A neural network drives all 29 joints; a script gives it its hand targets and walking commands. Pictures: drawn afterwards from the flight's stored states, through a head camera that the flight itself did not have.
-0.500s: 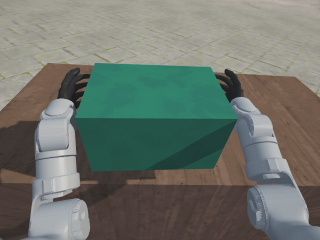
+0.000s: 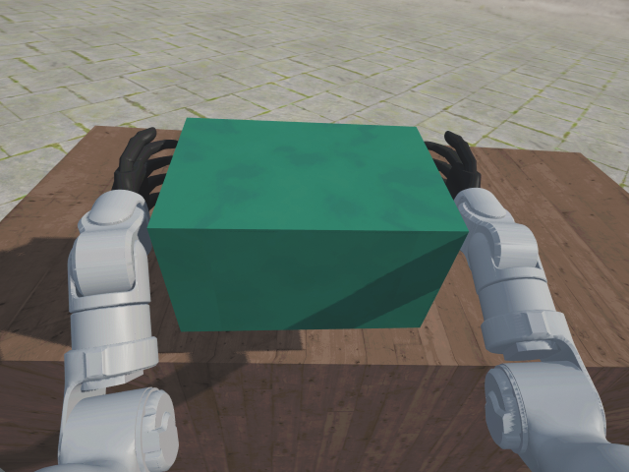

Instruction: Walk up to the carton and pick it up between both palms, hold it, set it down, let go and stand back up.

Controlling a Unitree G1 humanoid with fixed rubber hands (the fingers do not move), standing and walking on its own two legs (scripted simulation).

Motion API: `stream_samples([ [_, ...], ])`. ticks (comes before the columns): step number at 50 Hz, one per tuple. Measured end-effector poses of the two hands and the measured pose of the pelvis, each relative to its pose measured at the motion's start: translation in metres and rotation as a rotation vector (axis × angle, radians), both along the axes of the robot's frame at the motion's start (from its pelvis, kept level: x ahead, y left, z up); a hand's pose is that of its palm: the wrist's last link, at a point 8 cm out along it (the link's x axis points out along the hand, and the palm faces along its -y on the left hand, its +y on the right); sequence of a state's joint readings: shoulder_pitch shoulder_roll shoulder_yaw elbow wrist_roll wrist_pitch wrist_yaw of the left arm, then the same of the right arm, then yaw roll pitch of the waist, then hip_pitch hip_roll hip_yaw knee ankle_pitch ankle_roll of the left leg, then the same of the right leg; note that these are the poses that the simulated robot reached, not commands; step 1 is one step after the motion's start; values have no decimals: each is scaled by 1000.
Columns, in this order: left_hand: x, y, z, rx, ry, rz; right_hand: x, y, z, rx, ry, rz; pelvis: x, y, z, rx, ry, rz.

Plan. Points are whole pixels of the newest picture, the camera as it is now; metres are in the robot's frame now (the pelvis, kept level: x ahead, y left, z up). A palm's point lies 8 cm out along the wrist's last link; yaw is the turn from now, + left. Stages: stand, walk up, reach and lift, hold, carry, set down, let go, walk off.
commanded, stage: hold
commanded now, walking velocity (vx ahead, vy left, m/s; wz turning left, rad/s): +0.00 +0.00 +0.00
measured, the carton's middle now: (304, 223) +0.36 +0.01 +0.18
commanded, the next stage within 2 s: none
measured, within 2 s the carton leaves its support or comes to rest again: neither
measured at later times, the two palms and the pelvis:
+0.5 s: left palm (133, 198) +0.34 +0.21 +0.22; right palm (459, 196) +0.37 -0.18 +0.23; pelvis +0.00 +0.00 +0.00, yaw +0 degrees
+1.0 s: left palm (136, 200) +0.35 +0.20 +0.22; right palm (458, 197) +0.37 -0.18 +0.22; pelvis +0.00 +0.00 +0.00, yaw +0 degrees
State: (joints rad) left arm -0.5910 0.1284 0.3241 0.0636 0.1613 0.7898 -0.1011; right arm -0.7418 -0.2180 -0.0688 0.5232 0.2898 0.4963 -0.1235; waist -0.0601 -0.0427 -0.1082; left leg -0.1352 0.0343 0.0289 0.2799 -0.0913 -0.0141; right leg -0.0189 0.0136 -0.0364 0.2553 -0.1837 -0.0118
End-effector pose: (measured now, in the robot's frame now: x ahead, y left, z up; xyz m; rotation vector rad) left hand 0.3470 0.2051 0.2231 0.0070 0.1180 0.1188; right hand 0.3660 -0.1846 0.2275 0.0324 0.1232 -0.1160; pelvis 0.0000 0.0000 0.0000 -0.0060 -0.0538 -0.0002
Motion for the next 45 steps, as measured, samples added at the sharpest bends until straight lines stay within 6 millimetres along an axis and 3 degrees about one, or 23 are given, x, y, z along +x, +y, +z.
stream_samples([
  [6, 0, 0, -8, 7, 26, -5, 1, 0, -7, -13, 26, 4, 0, 0, 0, 0, 1, 1],
  [13, -2, 0, 2, 6, -18, 3, -1, 0, 1, 6, -19, 2, 0, 0, 0, -1, 6, 2],
  [21, 0, 0, -8, 6, 28, -5, 1, 0, -7, -14, 28, 3, 0, 0, 0, 0, 0, 1],
  [28, -2, 0, 2, 7, -19, 3, -1, 0, 1, 6, -20, 2, 0, 0, 0, -1, 6, 3],
  [36, 0, 0, -8, 5, 29, -5, 1, 0, -7, -15, 29, 2, 0, 0, 0, 1, -1, 0],
  [45, -1, 0, 1, 2, -8, 1, 0, 0, 1, 2, -9, -1, 0, 0, 0, 0, 1, 1],
])
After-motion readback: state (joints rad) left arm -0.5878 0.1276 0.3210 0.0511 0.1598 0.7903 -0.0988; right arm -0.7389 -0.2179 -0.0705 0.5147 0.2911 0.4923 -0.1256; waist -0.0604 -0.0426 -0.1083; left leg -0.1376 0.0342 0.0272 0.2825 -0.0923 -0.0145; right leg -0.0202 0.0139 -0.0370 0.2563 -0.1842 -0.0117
